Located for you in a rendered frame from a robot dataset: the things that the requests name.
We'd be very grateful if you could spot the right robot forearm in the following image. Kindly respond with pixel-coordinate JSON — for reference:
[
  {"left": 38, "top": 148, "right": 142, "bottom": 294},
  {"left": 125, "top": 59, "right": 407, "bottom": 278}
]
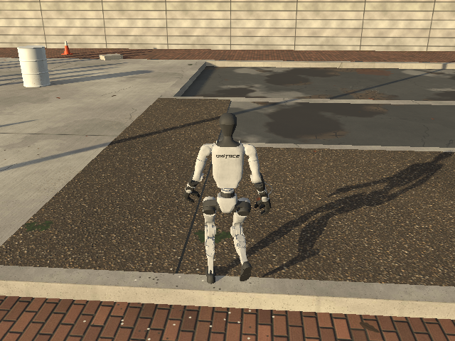
[{"left": 255, "top": 173, "right": 269, "bottom": 202}]

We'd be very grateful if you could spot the right robot thigh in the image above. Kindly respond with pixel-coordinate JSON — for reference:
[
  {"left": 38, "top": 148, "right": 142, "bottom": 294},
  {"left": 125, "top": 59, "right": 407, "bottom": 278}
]
[{"left": 230, "top": 197, "right": 251, "bottom": 237}]

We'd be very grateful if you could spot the robot left upper arm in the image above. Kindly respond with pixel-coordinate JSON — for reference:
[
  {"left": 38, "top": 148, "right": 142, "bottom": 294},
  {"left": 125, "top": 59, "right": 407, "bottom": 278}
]
[{"left": 192, "top": 144, "right": 213, "bottom": 182}]

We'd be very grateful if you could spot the robot right upper arm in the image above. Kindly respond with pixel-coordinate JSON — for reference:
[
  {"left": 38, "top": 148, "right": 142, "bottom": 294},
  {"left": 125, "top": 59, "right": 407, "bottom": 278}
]
[{"left": 243, "top": 144, "right": 262, "bottom": 184}]

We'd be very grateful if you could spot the left robot hand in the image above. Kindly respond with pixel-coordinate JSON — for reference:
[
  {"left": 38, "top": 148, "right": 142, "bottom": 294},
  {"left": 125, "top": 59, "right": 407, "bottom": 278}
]
[{"left": 183, "top": 190, "right": 200, "bottom": 202}]

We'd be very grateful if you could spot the right robot hand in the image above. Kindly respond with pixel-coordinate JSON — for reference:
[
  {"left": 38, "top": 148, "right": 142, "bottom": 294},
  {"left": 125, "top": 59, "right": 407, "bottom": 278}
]
[{"left": 255, "top": 199, "right": 271, "bottom": 215}]

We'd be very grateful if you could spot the left robot forearm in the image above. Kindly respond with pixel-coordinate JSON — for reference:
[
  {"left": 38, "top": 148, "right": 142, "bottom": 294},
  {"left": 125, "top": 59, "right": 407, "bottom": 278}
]
[{"left": 185, "top": 171, "right": 199, "bottom": 193}]

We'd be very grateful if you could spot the right robot shin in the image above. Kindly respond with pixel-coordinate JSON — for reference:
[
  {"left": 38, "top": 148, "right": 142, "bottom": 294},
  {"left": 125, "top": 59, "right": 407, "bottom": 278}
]
[{"left": 233, "top": 226, "right": 247, "bottom": 265}]

